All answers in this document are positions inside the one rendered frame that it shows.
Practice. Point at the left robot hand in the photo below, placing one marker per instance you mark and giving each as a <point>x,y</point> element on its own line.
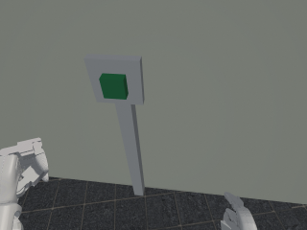
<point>28,155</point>

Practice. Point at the right robot hand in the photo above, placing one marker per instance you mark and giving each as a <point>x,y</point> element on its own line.
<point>241,220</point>

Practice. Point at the button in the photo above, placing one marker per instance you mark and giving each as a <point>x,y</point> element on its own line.
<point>114,86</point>

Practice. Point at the panel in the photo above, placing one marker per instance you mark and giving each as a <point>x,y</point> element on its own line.
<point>131,66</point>

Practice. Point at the robot left forearm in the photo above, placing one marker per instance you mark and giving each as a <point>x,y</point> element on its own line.
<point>9,216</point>

